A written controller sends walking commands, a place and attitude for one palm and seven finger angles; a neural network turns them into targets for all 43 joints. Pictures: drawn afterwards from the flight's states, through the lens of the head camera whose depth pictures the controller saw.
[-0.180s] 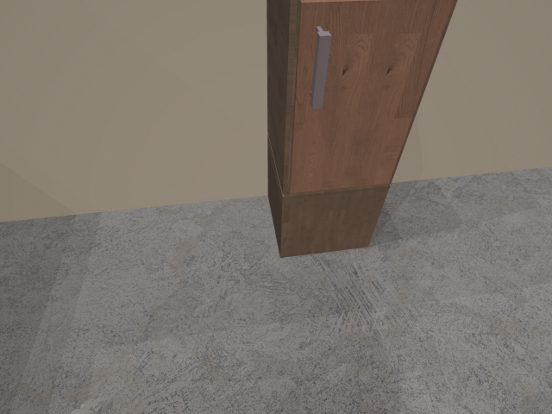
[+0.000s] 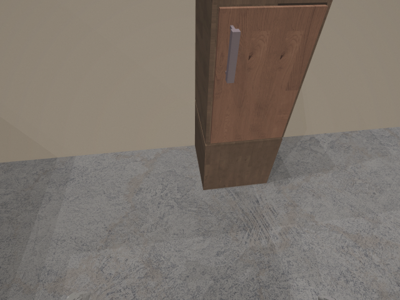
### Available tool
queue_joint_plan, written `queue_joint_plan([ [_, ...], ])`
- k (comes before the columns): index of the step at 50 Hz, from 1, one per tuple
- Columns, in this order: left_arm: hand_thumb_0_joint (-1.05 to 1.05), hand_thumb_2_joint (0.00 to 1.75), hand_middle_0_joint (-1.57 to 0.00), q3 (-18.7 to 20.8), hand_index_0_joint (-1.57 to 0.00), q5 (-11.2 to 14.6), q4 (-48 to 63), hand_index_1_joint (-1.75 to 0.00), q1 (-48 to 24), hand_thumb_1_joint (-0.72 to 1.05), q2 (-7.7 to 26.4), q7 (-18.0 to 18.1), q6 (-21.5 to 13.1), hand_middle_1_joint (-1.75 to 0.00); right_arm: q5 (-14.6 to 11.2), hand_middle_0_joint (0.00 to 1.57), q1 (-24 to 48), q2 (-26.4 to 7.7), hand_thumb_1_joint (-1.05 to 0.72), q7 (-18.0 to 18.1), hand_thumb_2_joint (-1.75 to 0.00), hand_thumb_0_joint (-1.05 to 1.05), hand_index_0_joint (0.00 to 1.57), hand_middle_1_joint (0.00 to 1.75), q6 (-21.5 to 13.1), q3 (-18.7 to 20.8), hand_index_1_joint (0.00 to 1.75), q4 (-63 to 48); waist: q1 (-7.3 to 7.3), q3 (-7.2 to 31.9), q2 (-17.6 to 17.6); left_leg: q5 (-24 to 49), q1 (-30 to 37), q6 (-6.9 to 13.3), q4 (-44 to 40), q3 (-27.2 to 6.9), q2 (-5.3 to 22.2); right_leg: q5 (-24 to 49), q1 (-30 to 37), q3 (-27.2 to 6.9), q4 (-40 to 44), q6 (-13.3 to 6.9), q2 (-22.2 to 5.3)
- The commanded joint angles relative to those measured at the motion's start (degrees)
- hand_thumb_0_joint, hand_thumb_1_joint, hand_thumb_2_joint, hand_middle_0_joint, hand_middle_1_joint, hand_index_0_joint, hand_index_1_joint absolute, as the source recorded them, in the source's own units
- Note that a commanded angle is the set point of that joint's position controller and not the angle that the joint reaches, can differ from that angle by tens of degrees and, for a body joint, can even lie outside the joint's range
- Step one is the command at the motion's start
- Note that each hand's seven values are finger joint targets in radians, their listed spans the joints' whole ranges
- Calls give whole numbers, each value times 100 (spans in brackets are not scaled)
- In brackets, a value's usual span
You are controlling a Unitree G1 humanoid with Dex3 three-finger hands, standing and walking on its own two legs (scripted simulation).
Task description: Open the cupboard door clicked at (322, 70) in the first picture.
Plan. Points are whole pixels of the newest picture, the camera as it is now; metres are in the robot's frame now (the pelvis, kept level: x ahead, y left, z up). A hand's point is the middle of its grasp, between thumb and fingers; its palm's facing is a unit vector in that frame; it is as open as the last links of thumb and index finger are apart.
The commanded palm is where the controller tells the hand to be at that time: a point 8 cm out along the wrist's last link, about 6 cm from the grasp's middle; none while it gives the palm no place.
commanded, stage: stand and wait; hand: left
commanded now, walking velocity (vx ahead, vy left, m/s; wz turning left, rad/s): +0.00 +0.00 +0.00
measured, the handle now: (230, 54) +0.86 -0.05 +0.11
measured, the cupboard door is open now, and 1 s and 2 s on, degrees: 0 0 0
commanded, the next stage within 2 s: look at it before walking up in 0.74 s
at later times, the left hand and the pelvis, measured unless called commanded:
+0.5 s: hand out of the picture +0.04 +0.24 -0.15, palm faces -0.02 -0.94 -0.33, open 7.4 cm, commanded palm none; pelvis -0.02 -0.01 +0.01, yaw +0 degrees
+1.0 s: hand out of the picture +0.05 +0.23 -0.15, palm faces -0.03 -0.95 -0.32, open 7.4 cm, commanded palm none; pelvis -0.02 -0.01 +0.01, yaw +0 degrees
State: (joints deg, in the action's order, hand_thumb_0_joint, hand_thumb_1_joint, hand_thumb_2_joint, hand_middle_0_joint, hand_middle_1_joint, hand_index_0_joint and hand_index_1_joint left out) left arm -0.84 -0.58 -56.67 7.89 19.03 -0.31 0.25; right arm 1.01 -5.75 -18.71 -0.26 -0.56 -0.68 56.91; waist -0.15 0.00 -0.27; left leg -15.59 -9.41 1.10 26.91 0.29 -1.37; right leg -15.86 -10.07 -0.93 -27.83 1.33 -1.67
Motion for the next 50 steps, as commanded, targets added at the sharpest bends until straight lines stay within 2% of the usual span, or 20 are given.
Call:
queue_joint_plan([
  [1, 0, 90, -20, 284, -20, -20, 345, -30, -274, 90, 1191, 103, -133, -30, -17, 20, 249, -1207, -90, 107, -90, 0, 20, 30, -148, 325, 30, -292, 11, 161, 7, 1237, -37, 142, -582, -577, 704, 1080, 31, -371, 441, -288, -451],
  [7, 0, 90, -20, 286, -20, -13, 196, -30, -217, 90, 1160, 100, -148, -30, -26, 20, 288, -1174, -90, 108, -90, 0, 20, 30, -154, 316, 30, -145, 0, 248, 114, 1156, 75, 122, -655, -580, 715, 1067, 90, -417, 576, -288, -482],
  [11, 0, 90, -20, 288, -20, -17, 101, -30, -206, 90, 1175, 97, -164, -30, -39, 20, 252, -1175, -90, 102, -90, 0, 20, 30, -138, 314, 30, -37, 12, 174, -22, 983, 50, 100, -698, -588, 716, 962, 71, -462, 697, -293, -495],
  [16, 0, 90, -20, 285, -20, -8, -24, -30, -179, 90, 1182, 98, -167, -30, -48, 20, 182, -1195, -90, 101, -90, 0, 20, 30, -149, 295, 30, 104, 4, 196, 80, 978, 35, 85, -782, -613, 734, 937, 164, -461, 741, -295, -495],
  [24, 0, 90, -20, 272, -20, -5, -165, -30, -165, 90, 1191, 94, -166, -30, -46, 20, 114, -1211, -90, 99, -90, 0, 20, 30, -137, 280, 30, 271, 2, 6, 5, 716, -10, 58, -908, -633, 744, 629, 47, -519, 909, -291, -497],
  [37, 0, 90, -20, 286, -20, -21, -193, -30, -173, 90, 1191, 91, -170, -30, -42, 20, 47, -1196, -90, 86, -90, 0, 20, 30, -132, 287, 30, 334, 9, -54, -64, 511, -25, 40, -960, -626, 731, 273, -89, -594, 1045, -289, -500],
  [42, 0, 90, -20, 288, -20, -19, -180, -30, -153, 90, 1187, 91, -180, -30, -43, 20, 67, -1192, -90, 87, -90, 0, 20, 30, -143, 285, 30, 345, -7, 26, 42, 666, 17, 41, -932, -625, 753, 486, -23, -578, 1017, -290, -505],
  [50, 0, 90, -20, 286, -20, -13, -206, -30, -159, 90, 1178, 94, -193, -30, -49, 20, 67, -1207, -90, 102, -90, 0, 20, 30, -156, 283, 30, 344, 17, 194, 8, 1012, 183, 34, -908, -599, 794, 977, 116, -540, 951, -294, -507],
])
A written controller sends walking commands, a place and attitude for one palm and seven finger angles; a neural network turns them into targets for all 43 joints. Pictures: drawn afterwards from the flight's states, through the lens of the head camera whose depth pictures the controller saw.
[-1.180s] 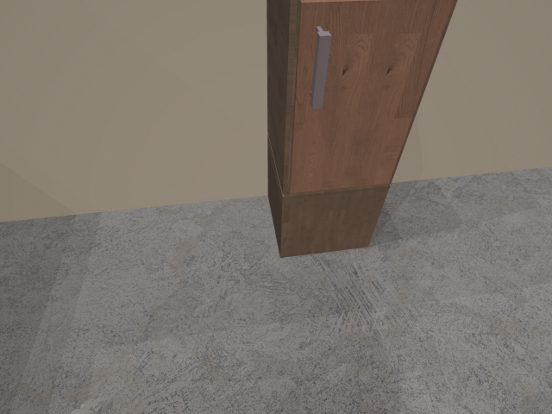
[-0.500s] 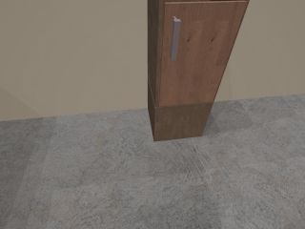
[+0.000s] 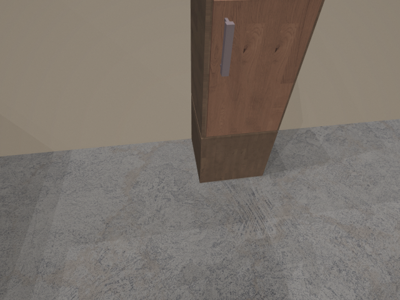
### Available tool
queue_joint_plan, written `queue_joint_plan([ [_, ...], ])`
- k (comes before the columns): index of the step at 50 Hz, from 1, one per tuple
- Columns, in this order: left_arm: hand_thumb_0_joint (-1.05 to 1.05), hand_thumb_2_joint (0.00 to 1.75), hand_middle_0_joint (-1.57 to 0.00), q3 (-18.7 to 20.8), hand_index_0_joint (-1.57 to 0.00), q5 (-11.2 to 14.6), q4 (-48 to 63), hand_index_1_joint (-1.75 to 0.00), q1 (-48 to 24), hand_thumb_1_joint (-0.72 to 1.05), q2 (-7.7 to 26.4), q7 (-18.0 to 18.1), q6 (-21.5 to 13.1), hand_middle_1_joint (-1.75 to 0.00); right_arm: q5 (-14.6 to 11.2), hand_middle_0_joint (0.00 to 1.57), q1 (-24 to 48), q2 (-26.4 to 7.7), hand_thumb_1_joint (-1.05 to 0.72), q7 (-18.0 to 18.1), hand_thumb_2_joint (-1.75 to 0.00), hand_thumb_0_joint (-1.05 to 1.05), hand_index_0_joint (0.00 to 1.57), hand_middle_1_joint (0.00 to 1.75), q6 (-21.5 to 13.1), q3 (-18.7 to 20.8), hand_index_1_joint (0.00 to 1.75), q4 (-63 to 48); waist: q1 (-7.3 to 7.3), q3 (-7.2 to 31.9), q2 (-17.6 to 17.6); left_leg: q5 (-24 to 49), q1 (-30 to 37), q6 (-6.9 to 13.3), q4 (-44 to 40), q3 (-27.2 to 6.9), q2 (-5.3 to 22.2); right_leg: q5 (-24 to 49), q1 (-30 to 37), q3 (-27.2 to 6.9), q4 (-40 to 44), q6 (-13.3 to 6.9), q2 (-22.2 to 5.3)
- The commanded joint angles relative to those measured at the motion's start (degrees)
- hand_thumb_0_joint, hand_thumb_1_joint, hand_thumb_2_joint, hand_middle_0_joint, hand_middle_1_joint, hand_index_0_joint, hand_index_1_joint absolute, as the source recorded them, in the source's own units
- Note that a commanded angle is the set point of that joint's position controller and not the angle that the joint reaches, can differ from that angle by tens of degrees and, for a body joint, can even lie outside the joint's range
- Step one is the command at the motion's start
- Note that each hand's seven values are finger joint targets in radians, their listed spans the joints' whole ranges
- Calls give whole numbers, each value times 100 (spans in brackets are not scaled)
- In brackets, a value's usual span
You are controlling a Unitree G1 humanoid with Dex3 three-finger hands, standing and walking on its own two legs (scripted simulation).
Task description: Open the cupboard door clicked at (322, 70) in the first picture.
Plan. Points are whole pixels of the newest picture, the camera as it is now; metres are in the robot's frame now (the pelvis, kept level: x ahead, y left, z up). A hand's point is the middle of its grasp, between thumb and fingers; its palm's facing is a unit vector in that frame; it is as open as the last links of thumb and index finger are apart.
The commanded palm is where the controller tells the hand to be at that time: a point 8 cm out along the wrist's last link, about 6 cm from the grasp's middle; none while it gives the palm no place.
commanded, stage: look at it before walking up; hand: left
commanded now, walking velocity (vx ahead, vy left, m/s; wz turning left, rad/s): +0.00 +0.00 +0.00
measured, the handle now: (225, 47) +0.88 -0.04 +0.10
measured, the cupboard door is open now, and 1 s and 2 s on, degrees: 0 0 0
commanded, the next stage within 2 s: walk to a spot facing it in 0.36 s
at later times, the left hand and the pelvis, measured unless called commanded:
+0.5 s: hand out of the picture +0.08 +0.25 -0.15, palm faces -0.02 -0.94 -0.33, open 7.4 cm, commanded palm none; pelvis +0.01 +0.00 +0.00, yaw +0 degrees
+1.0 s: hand out of the picture +0.06 +0.15 -0.17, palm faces -0.18 -0.95 -0.27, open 7.4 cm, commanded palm none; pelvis -0.01 -0.04 -0.02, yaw -14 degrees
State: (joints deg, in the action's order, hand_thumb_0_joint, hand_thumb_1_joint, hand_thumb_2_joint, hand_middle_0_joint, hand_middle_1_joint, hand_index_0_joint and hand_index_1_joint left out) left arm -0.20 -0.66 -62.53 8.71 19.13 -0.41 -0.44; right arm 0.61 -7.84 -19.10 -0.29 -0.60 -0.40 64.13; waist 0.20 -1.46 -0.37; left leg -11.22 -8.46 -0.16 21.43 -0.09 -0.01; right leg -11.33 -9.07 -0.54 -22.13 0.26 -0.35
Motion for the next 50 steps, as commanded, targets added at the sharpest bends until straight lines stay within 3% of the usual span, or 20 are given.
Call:
queue_joint_plan([
  [1, 0, 90, -20, 225, -20, -5, 394, -30, -234, 90, 1169, 108, -126, -30, -12, 20, 278, -1171, -90, 105, -90, 0, 20, 30, -154, 255, 30, -380, -30, 335, 41, 638, 84, 166, -351, -566, 660, 603, 34, -567, 362, -191, -638],
  [24, 0, 90, -20, 229, -20, -10, 391, -30, -284, 90, 1212, 96, -115, -30, -8, 20, 390, -1229, -90, 120, -90, 0, 20, 30, -152, 249, 30, -397, -26, 252, 20, 726, 254, 146, -430, -498, 684, 794, 22, -599, 429, -181, -620],
  [25, 0, 90, -20, 243, -20, -11, 422, -30, -290, 90, 1191, 92, -90, -30, -5, 20, 344, -1204, -90, 132, -90, 0, 20, 30, -147, 268, 30, -411, -19, 273, 45, 783, 314, 142, -332, -423, 707, 946, -42, -621, 349, -186, -605],
  [28, 0, 90, -20, 173, -20, -6, 437, -30, 46, 90, 601, 120, 104, -30, 8, 20, -17, -538, -90, 168, -90, 0, 20, 30, -16, 187, 30, -418, 3, 198, 0, 821, 268, 37, 14, -124, 746, 1311, -357, -699, -27, -119, -557],
  [30, 0, 90, -20, 227, -20, -26, 573, -30, 132, 90, 618, 109, 172, -30, 7, 20, -118, -580, -90, 201, -90, 0, 20, 30, 43, 263, 30, -551, 18, 201, -22, 781, 249, 53, 179, -49, 814, 1434, -562, -767, -282, -132, -487],
  [34, 0, 90, -20, 311, -20, -39, 859, -30, 210, 90, 528, 48, 267, -30, 25, 20, -111, -734, -90, 232, -90, 0, 20, 30, 94, 409, 30, -850, 2, 170, 456, 533, 132, 283, 97, -254, 1240, 983, -1086, -568, -1173, -66, -138],
  [35, 0, 90, -20, 328, -20, -39, 896, -30, 257, 90, 451, 27, 283, -30, 28, 20, -74, -786, -90, 236, -90, 0, 20, 30, 92, 447, 30, -913, -7, 172, 720, 636, 68, 440, -18, -374, 1502, 477, -1196, -401, -1675, -25, -27],
  [36, 0, 90, -20, 345, -20, -42, 965, -30, 263, 90, 358, 18, 303, -30, 23, 20, -91, -795, -90, 231, -90, 0, 20, 30, 71, 479, 30, -955, -12, 157, 1028, 1022, 19, 698, -176, -574, 1831, -692, -1335, -186, -2327, 35, 68],
  [37, 0, 90, -20, 369, -20, -41, 1029, -30, 284, 90, 285, 8, 337, -30, 34, 20, -57, -781, -90, 227, -90, 0, 20, 30, 56, 489, 30, -1011, -23, 146, 1237, 1377, -14, 937, -282, -605, 2064, -1567, -1463, -44, -2925, 93, 44],
  [38, 0, 90, -20, 404, -20, -38, 1077, -30, 338, 90, 237, 0, 350, -30, 41, 20, 38, -725, -90, 236, -90, 0, 20, 30, 44, 502, 30, -1091, -73, 141, 1223, 1666, -89, 1045, -193, -539, 2195, -1806, -1447, -119, -3111, 84, -109],
  [39, 0, 90, -20, 429, -20, -39, 1104, -30, 411, 90, 197, -17, 357, -30, 57, 20, 132, -692, -90, 237, -90, 0, 20, 30, 45, 517, 30, -1151, -131, 99, 1125, 1715, -286, 999, -34, -330, 2185, -1832, -1254, -118, -2982, 52, -227],
  [40, 0, 90, -20, 442, -20, -35, 1091, -30, 645, 90, 127, -38, 339, -30, 77, 20, 306, -686, -90, 235, -90, 0, 20, 30, 56, 540, 30, -1205, -290, 129, 1125, 1670, -425, 827, 274, -87, 2083, -1614, -943, -43, -2553, 28, -284],
  [41, 0, 90, -20, 465, -20, -59, 1024, -30, 950, 90, 124, -58, 305, -30, 77, 20, 398, -687, -90, 229, -90, 0, 20, 30, 77, 559, 30, -1255, -416, 271, 772, 1439, -507, 601, 794, 185, 1881, -1049, -584, 118, -1957, 34, -208],
  [42, 0, 90, -20, 511, -20, -81, 931, -30, 1288, 90, 180, -55, 259, -30, 50, 20, 430, -624, -90, 212, -90, 0, 20, 30, 114, 571, 30, -1273, -587, 302, 339, 778, -868, 271, 1624, 529, 1538, -44, -84, 100, -1038, 39, -231],
  [43, 0, 90, -20, 591, -20, -152, 946, -30, 1394, 90, 705, 19, 152, -30, 10, 20, 170, -186, -90, 179, -90, 0, 20, 30, 173, 509, 30, -1364, -536, 181, -1538, -1247, -1770, -188, 3079, 914, 675, 1129, 141, -1608, 190, -203, -1202],
  [44, 0, 90, -20, 620, -20, -103, 1032, -30, 1356, 90, 1010, 95, 130, -30, 8, 20, 189, 27, -90, 174, -90, 0, 20, 30, 189, 458, 30, -1543, -451, 124, -2124, -2360, -2412, -303, 4121, 423, 180, 2298, -82, -3195, 571, -739, -2050],
  [45, 0, 90, -20, 637, -20, -65, 1099, -30, 1274, 90, 897, 145, 159, -30, -6, 20, 159, -105, -90, 187, -90, 0, 20, 30, 224, 507, 30, -1518, -397, 175, -1430, -2072, -2274, -207, 4480, -99, 340, 1481, -215, -2788, 604, -1067, -2006],
  [47, 0, 90, -20, 632, -20, -62, 1263, -30, 716, 90, 624, 153, 149, -30, 11, 20, 258, -94, -90, 159, -90, 0, 20, 30, 210, 519, 30, -1411, -221, -93, -998, -1403, -2423, -222, 4684, -200, 476, 572, -542, -2623, 610, -994, -1502],
  [50, 0, 90, -20, 592, -20, -31, 1280, -30, 728, 90, 375, 133, 75, -30, 42, 20, 124, 19, -90, 161, -90, 0, 20, 30, 189, 505, 30, -1326, -152, 207, -476, -914, -2302, -333, 4434, -160, 436, 1390, -220, -2128, 342, -938, -1178],
])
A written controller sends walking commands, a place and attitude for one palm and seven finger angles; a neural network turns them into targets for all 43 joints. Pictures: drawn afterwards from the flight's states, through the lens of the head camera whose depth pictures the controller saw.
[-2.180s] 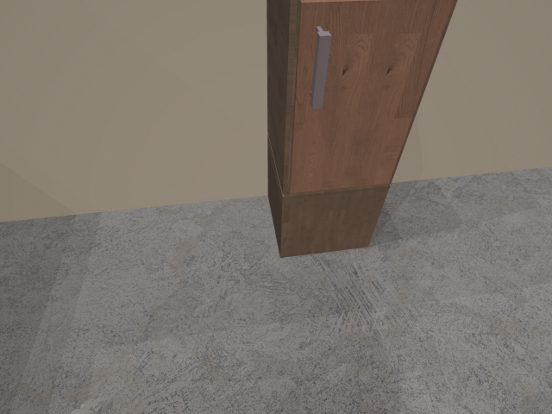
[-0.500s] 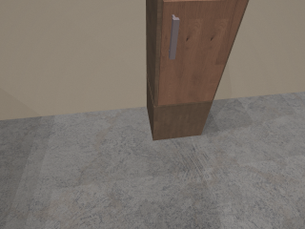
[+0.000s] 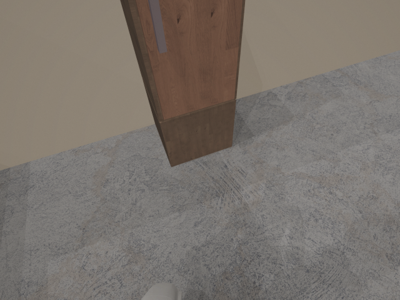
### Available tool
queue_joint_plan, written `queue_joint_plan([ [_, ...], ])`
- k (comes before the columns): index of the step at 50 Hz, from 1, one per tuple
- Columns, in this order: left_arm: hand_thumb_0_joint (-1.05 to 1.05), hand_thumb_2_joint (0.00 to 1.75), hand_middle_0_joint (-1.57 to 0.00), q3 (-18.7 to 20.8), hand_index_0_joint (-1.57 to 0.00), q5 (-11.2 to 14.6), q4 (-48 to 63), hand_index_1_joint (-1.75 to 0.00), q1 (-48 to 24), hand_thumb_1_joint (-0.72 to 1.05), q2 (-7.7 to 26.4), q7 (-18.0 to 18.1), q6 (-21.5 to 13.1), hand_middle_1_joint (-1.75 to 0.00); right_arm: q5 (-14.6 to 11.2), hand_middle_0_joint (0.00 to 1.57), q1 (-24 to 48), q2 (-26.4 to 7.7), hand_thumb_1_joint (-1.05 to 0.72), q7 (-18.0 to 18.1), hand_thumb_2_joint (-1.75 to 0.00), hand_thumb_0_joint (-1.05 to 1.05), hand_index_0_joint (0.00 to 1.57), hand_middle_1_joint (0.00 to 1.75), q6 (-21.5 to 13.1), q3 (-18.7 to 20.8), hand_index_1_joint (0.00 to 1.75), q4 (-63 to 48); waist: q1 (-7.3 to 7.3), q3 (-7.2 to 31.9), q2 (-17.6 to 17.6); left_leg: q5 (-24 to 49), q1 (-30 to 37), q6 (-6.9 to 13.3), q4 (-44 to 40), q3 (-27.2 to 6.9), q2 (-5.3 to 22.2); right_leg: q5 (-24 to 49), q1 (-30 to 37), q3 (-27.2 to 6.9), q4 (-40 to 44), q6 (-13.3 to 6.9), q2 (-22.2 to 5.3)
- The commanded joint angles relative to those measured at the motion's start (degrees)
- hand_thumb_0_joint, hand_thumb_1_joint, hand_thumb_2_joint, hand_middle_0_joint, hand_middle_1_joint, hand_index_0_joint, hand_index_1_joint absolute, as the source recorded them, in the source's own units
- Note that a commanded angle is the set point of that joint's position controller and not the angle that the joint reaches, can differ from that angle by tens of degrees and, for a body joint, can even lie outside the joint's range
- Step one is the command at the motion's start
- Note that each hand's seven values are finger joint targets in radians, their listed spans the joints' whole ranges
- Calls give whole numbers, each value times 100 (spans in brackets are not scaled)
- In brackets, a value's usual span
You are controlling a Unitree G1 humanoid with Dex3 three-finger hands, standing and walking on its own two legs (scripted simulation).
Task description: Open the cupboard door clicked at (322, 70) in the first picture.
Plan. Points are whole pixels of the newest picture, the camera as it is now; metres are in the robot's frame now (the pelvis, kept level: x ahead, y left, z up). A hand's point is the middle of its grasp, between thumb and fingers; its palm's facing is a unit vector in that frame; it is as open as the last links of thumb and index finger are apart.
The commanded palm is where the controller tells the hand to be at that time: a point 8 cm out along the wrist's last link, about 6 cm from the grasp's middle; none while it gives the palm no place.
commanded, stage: walk to a spot facing it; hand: left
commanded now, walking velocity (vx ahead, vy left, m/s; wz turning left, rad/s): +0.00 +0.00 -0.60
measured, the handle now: (155, 21) +0.87 +0.22 +0.12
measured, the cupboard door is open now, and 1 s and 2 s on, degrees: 0 0 0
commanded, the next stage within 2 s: none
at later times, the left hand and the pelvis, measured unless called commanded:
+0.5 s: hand out of the picture +0.10 +0.26 -0.17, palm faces -0.19 -0.96 -0.22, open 7.4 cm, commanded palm none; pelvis -0.01 +0.06 +0.01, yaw -17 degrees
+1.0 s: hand (160, 281) +0.18 +0.12 -0.15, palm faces -0.58 -0.77 -0.26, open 7.4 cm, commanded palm none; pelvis -0.04 +0.03 +0.00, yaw -36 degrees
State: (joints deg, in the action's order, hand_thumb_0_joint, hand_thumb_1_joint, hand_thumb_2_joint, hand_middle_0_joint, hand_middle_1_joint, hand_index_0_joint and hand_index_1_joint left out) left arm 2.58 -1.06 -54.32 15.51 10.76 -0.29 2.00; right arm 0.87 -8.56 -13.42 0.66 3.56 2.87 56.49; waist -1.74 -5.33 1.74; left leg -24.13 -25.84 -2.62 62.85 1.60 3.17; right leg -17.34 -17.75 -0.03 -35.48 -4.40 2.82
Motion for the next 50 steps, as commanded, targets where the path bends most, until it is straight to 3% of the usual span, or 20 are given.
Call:
queue_joint_plan([
  [1, 0, 90, -20, 332, -20, 7, 431, -30, 109, 90, 1222, 132, -183, -30, 9, 20, 95, -508, -90, 72, -90, 0, 20, 30, -235, 176, 30, -522, 63, 816, -581, 414, -572, -119, 172, -297, 105, 2277, 960, -2051, 1562, -448, -1448],
  [12, 0, 90, -20, 418, -20, -54, 431, -30, 319, 90, 1286, 118, -95, -30, -23, 20, 448, -444, -90, 143, -90, 0, 20, 30, -249, 148, 30, -814, -149, 861, -867, 20, -222, -133, -1161, -332, -117, 2223, 1038, -2729, 1570, -655, -1310],
  [15, 0, 90, -20, 443, -20, -67, 516, -30, 127, 90, 1374, 120, -58, -30, -79, 20, 311, -443, -90, 160, -90, 0, 20, 30, -290, 146, 30, -863, -108, 937, -978, -90, 351, -22, -2001, -349, -260, 2479, 773, -2960, 1493, -633, -1231],
  [18, 0, 90, -20, 452, -20, -44, 614, -30, -294, 90, 1405, 105, -15, -30, -108, 20, -369, -459, -90, 190, -90, 0, 20, 30, -351, 146, 30, -738, 228, 1106, -1044, 547, 1352, 79, -3335, -252, -370, 2208, 333, -2877, 1255, -297, -985],
  [19, 0, 90, -20, 425, -20, -11, 654, -30, -368, 90, 1314, 88, -3, -30, -106, 20, -600, -557, -90, 218, -90, 0, 20, 30, -397, 165, 30, -668, 333, 1190, -906, 956, 2157, 149, -3985, -283, -256, 1799, -202, -2634, 990, -31, -680],
  [20, 0, 90, -20, 371, -20, 33, 759, -30, -360, 90, 1051, 54, 17, -30, -74, 20, -726, -910, -90, 250, -90, 0, 20, 30, -448, 218, 30, -666, 430, 1143, 16, 684, 2831, 401, -4599, -1131, 599, 648, -1162, -2052, 316, 253, -92],
  [21, 0, 90, -20, 331, -20, 44, 824, -30, -237, 90, 796, -8, 13, -30, -31, 20, -481, -1357, -90, 216, -90, 0, 20, 30, -426, 305, 30, -829, 281, 938, 1575, 893, 2774, 758, -5067, -2463, 1995, -1270, -2002, -1007, -1084, 564, 466],
  [22, 0, 90, -20, 422, -20, -46, 816, -30, -360, 90, 1030, -8, 28, -30, -1, 20, -280, -1375, -90, 206, -90, 0, 20, 30, -390, 272, 30, -971, 280, 611, 1115, 1131, 1865, 1176, -5053, -2591, 2498, -1440, -1855, -683, -2227, 727, 96],
  [24, 0, 90, -20, 539, -20, -131, 561, -30, -82, 90, 1132, -90, 109, -30, 34, 20, 377, -841, -90, 218, -90, 0, 20, 30, -424, 120, 30, -1091, -123, 268, 700, 1262, 970, 1021, -5024, -1496, 1668, -642, -1454, -600, -3359, 860, -58],
  [27, 0, 90, -20, 453, -20, -103, 507, -30, 0, 90, 890, -178, 157, -30, 45, 20, 220, -707, -90, 216, -90, 0, 20, 30, -469, 70, 30, -1069, -112, 199, 647, 2115, 1270, 848, -4702, -449, 1098, -214, -1636, -296, -3736, 912, -176],
  [31, 0, 90, -20, 359, -20, -42, 646, -30, -549, 90, 765, -176, 139, -30, 28, 20, -705, -746, -90, 216, -90, 0, 20, 30, -490, 131, 30, -797, 272, 318, 600, 3295, 2278, 1048, -4426, -393, 1347, -351, -1912, -109, -3064, 994, -380],
  [37, 0, 90, -20, 289, -20, -17, 744, -30, -985, 90, 634, -191, 173, -30, 56, 20, -958, -896, -90, 176, -90, 0, 20, 30, -462, 237, 30, -602, 430, 387, 815, 3506, 2332, 1159, -4308, -26, 1682, -661, -1343, 204, -1826, 931, -624],
  [42, 0, 90, -20, 268, -20, -6, 746, -30, -914, 90, 569, -173, 80, -30, 78, 20, -856, -1023, -90, 113, -90, 0, 20, 30, -428, 323, 30, -497, 380, 595, 1021, 3556, 2116, 987, -3854, 371, 1860, -667, -456, 458, -646, 683, -503],
  [44, 0, 90, -20, 302, -20, -16, 635, -30, -501, 90, 695, -145, -8, -30, 53, 20, -800, -1026, -90, 85, -90, 0, 20, 30, -412, 325, 30, -467, 131, 835, 709, 3295, 1855, 582, -3059, 806, 1717, 252, 427, 529, 526, 566, -449],
  [45, 0, 90, -20, 357, -20, -49, 521, -30, -77, 90, 1052, -97, -100, -30, -5, 20, -929, -889, -90, 39, -90, 0, 20, 30, -393, 295, 30, -504, -61, 1157, -134, 2650, 1145, 211, -1977, 1094, 1503, 1182, 1555, 44, 1277, 383, -849],
  [46, 0, 90, -20, 470, -20, -87, 387, -30, 309, 90, 1729, 5, -178, -30, -1, 20, -895, -381, -90, -5, -90, 0, 20, 30, -362, 144, 30, -732, -199, 1292, -2061, -730, -650, -145, -646, 1230, 635, 2754, 2535, -2051, 1550, -156, -2302],
  [47, 0, 90, -20, 531, -20, 32, 340, -30, 563, 90, 1835, 88, -106, -30, 38, 20, -448, -467, -90, 51, -90, 0, 20, 30, -287, 126, 30, -916, -398, 1335, -1942, -1305, -1031, -136, 135, 444, 413, 3308, 2297, -2399, 1495, -611, -2606],
  [48, 0, 90, -20, 499, -20, 31, 363, -30, 449, 90, 1674, 119, -92, -30, 33, 20, -298, -483, -90, 50, -90, 0, 20, 30, -258, 136, 30, -958, -324, 1091, -1419, -934, -1278, -86, 386, 89, 552, 2286, 2193, -2009, 1609, -703, -2396],
  [49, 0, 90, -20, 494, -20, 33, 433, -30, 239, 90, 1564, 124, -115, -30, 43, 20, -155, -506, -90, 23, -90, 0, 20, 30, -252, 132, 30, -944, -291, 911, -1825, -633, -1453, -94, 509, 51, 581, 1238, 1939, -2253, 1889, -604, -2125],
  [50, 0, 90, -20, 430, -20, 41, 457, -30, 15, 90, 1359, 112, -158, -30, 74, 20, -62, -627, -90, -15, -90, 0, 20, 30, -266, 179, 30, -883, -188, 602, -1373, -157, -1448, -127, 603, -20, 589, 605, 1634, -2157, 2045, -552, -1953],
])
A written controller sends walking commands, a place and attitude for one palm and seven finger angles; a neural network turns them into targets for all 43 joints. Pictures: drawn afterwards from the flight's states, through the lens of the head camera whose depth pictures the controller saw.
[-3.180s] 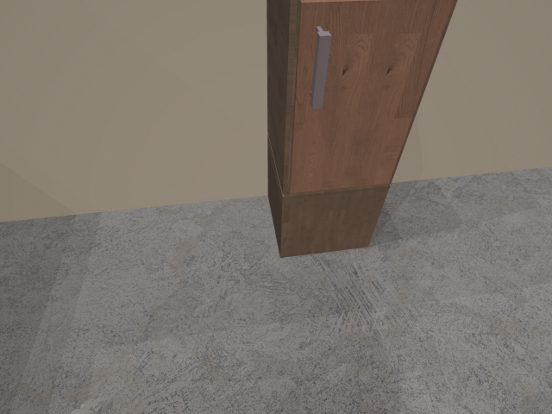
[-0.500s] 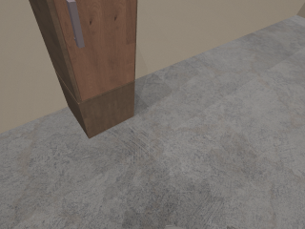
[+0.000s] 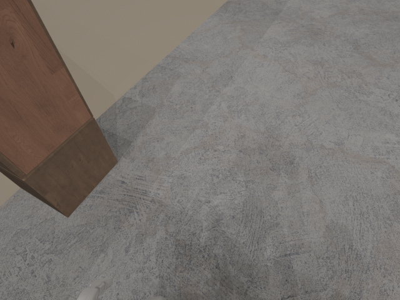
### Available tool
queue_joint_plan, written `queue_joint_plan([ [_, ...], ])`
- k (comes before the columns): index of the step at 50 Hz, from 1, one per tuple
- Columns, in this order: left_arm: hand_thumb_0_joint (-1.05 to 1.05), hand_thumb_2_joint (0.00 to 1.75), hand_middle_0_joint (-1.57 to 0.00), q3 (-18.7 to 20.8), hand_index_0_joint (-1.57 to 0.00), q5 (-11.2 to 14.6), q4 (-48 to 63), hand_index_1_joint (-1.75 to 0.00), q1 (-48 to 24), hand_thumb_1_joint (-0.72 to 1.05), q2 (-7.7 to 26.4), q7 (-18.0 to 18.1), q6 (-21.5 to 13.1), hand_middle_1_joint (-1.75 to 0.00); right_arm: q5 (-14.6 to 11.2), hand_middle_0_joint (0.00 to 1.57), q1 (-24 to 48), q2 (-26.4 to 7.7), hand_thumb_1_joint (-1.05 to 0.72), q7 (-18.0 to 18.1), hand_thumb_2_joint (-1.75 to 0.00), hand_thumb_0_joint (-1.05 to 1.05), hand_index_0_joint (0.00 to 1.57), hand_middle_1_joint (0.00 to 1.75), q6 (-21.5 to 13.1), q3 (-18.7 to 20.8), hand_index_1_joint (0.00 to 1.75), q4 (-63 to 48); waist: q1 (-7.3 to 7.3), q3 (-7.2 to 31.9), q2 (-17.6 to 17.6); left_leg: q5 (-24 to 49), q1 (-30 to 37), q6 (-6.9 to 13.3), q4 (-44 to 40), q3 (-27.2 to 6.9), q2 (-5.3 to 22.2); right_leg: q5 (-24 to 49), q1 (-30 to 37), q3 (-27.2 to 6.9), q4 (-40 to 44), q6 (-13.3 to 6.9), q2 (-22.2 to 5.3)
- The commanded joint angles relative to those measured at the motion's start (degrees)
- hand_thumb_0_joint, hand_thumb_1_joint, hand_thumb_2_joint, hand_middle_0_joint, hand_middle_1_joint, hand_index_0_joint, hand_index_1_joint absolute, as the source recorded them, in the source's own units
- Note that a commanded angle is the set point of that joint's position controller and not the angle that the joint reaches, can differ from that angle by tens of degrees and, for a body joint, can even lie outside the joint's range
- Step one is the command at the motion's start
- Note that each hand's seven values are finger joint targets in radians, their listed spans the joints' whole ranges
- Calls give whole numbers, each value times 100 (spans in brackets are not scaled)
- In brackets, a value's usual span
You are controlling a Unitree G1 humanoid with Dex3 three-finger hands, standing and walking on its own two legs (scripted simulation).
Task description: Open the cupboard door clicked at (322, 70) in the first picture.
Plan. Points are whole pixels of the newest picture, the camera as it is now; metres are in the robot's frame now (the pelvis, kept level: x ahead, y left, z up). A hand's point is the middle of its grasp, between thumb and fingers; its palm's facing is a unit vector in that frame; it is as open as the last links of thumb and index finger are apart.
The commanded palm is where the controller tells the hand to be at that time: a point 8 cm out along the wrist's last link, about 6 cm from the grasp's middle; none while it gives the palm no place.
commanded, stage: walk to a spot facing it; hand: left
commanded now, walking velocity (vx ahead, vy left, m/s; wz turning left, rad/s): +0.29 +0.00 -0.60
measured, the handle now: out of the picture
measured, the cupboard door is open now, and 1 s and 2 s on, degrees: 0 0 0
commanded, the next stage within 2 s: turn to face it in 1.46 s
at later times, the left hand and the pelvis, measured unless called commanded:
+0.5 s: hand out of the picture +0.11 +0.24 -0.18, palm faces -0.13 -0.98 -0.16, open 7.4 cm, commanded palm none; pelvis +0.13 +0.04 +0.00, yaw -17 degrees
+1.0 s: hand (179, 169) +0.50 +0.08 -0.16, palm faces -0.59 -0.80 -0.13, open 7.4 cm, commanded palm none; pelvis +0.30 +0.01 +0.00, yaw -35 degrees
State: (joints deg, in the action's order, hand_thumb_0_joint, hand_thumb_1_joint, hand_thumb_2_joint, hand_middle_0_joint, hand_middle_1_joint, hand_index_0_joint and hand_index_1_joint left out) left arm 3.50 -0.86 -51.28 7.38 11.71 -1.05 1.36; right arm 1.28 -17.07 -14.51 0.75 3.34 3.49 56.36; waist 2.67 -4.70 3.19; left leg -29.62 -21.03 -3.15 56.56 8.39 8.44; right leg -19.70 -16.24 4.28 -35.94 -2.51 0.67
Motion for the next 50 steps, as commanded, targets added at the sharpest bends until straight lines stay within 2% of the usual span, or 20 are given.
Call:
queue_joint_plan([
  [1, 0, 90, -20, 276, -20, 26, 197, -30, 637, 90, 1123, 185, -132, -30, 57, 20, 722, -555, -90, -70, -90, 0, 20, 30, -260, 144, 30, -776, -516, 435, -1117, 773, -1755, -94, 1133, -714, 118, 554, 1221, -2287, 2128, -684, -1564],
  [4, 0, 90, -20, 235, -20, 6, 144, -30, 715, 90, 1096, 120, -280, -30, 80, 20, 530, -408, -90, -118, -90, 0, 20, 30, -271, 150, 30, -640, -358, 282, -765, 1234, -1500, -204, 772, -590, 4, 721, 854, -2025, 2225, -618, -1277],
  [8, 0, 90, -20, 225, -20, -9, 14, -30, 1097, 90, 1063, 86, -379, -30, 75, 20, 707, -409, -90, -149, -90, 0, 20, 30, -318, 167, 30, -729, -416, 130, -1012, 1526, -1713, -249, 456, -657, -51, 307, 899, -2267, 2405, -666, -1170],
  [14, 0, 90, -20, 219, -20, -56, -131, -30, 1466, 90, 1018, 114, -448, -30, 37, 20, 1386, -336, -90, -180, -90, 0, 20, 30, -451, 141, 30, -1076, -582, -33, -1005, 1486, -1777, -206, -463, -724, -174, 264, 1059, -2715, 2420, -858, -1246],
  [18, 0, 90, -20, 232, -20, -81, -178, -30, 1524, 90, 1064, 149, -424, -30, -24, 20, 1537, -215, -90, -166, -90, 0, 20, 30, -564, 95, 30, -1225, -619, 46, -1130, 1142, -912, -81, -1569, -638, -442, 1027, 917, -2807, 2044, -831, -1203],
  [20, 0, 90, -20, 257, -20, -66, -185, -30, 1385, 90, 1105, 148, -407, -30, -52, 20, 1257, -243, -90, -133, -90, 0, 20, 30, -616, 105, 30, -1159, -453, 82, -1123, 1292, 0, -16, -2154, -566, -580, 1283, 457, -2752, 1760, -719, -1099],
  [21, 0, 90, -20, 266, -20, -53, -174, -30, 1248, 90, 1066, 150, -401, -30, -54, 20, 803, -313, -90, -93, -90, 0, 20, 30, -652, 128, 30, -1013, -203, 238, -972, 1551, 928, 18, -2766, -586, -617, 1245, 6, -2632, 1304, -554, -877],
  [22, 0, 90, -20, 266, -20, -26, -109, -30, 1102, 90, 910, 126, -398, -30, -54, 20, -55, -602, -90, 9, -90, 0, 20, 30, -697, 181, 30, -724, 165, 612, -444, 1603, 2267, 78, -3223, -719, -429, 1322, -603, -2221, 349, -343, -423],
  [23, 0, 90, -20, 233, -20, 59, -30, -30, 1228, 90, 542, 57, -366, -30, 28, 20, -855, -1250, -90, 69, -90, 0, 20, 30, -730, 326, 30, -496, 417, 1237, 1181, 553, 3440, 392, -3707, -2416, 1129, -237, -1630, -1392, -1351, -32, 342],
  [24, 0, 90, -20, 198, -20, 38, 18, -30, 1399, 90, 434, 23, -376, -30, 18, 20, -1103, -1482, -90, 58, -90, 0, 20, 30, -685, 322, 30, -474, 317, 1254, 1718, -241, 3251, 708, -4397, -3660, 2139, -1306, -2267, -808, -2717, 186, 390],
  [25, 0, 90, -20, 258, -20, -24, -35, -30, 1326, 90, 608, 15, -332, -30, 10, 20, -599, -1273, -90, 50, -90, 0, 20, 30, -623, 265, 30, -615, 176, 770, 1107, -1051, 2260, 776, -4721, -3650, 2133, -1073, -2171, -943, -3222, 169, -23],
  [26, 0, 90, -20, 287, -20, -74, -121, -30, 1265, 90, 621, -16, -280, -30, 4, 20, -135, -890, -90, 67, -90, 0, 20, 30, -643, 185, 30, -703, -18, 351, 974, -1139, 1570, 673, -4830, -3193, 1848, -602, -2155, -857, -3552, 191, -217],
  [28, 0, 90, -20, 314, -20, -131, -240, -30, 1201, 90, 483, -135, -200, -30, 2, 20, 207, -426, -90, 75, -90, 0, 20, 30, -727, 26, 30, -683, -299, -259, 467, -45, 815, 297, -4857, -1924, 1270, 201, -1966, -664, -3606, 236, -450],
  [29, 0, 90, -20, 295, -20, -127, -277, -30, 1338, 90, 338, -151, -137, -30, -9, 20, 222, -323, -90, 85, -90, 0, 20, 30, -767, 3, 30, -645, -400, -257, 514, 568, 729, 153, -4788, -1361, 1080, 494, -1890, -590, -3621, 290, -434],
  [31, 0, 90, -20, 298, -20, -102, -372, -30, 1501, 90, 204, -149, -61, -30, -46, 20, 70, -175, -90, 124, -90, 0, 20, 30, -829, -6, 30, -515, -490, -88, 546, 1558, 910, 10, -4616, -701, 873, 923, -1884, -553, -3702, 337, -425],
  [38, 0, 90, -20, 315, -20, -126, -137, -30, 828, 90, 88, -140, 70, -30, -60, 20, -716, -26, -90, 168, -90, 0, 20, 30, -894, -26, 30, -121, -373, -144, 261, 3214, 1696, 14, -4459, -51, 939, 1466, -2861, -456, -3663, 462, -507],
  [42, 0, 90, -20, 244, -20, -118, 61, -30, 108, 90, 33, -169, 54, -30, -19, 20, -1183, -20, -90, 192, -90, 0, 20, 30, -889, -54, 30, 133, -182, -311, 188, 4092, 2345, 265, -4338, 107, 1086, 1297, -3243, -186, -2978, 427, -557],
  [46, 0, 90, -20, 129, -20, -98, 278, -30, -704, 90, -58, -201, -18, -30, 55, 20, -1602, -55, -90, 191, -90, 0, 20, 30, -835, -56, 30, 350, 94, -440, 178, 4909, 2857, 607, -4166, 370, 1171, 891, -3020, 316, -1722, 267, -468],
  [47, 0, 90, -20, 103, -20, -99, 322, -30, -835, 90, -102, -200, -37, -30, 66, 20, -1674, -62, -90, 191, -90, 0, 20, 30, -816, -65, 30, 394, 99, -466, 168, 5420, 2898, 595, -4076, 530, 1136, 777, -2857, 452, -1391, 196, -378],
  [50, 0, 90, -20, 99, -20, -96, 247, -30, -420, 90, -38, -166, -122, -30, 35, 20, -1500, -305, -90, 164, -90, 0, 20, 30, -759, -2, 30, 369, -181, -71, 540, 7640, 3032, 583, -3135, 1114, 1084, 404, -1796, 984, -590, -66, 161],
])
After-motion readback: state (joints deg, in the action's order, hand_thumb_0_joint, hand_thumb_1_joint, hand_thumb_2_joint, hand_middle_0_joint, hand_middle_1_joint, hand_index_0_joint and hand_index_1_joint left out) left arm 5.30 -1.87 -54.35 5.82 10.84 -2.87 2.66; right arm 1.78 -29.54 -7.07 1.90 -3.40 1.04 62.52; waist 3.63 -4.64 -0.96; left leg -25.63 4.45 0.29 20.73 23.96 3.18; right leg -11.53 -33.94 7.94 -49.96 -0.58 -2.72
